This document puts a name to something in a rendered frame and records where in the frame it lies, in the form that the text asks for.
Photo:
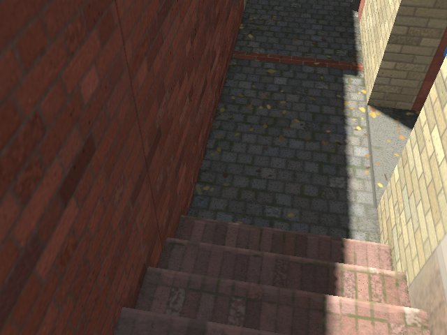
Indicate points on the stairs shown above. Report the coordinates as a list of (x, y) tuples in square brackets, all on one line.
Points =
[(224, 278)]

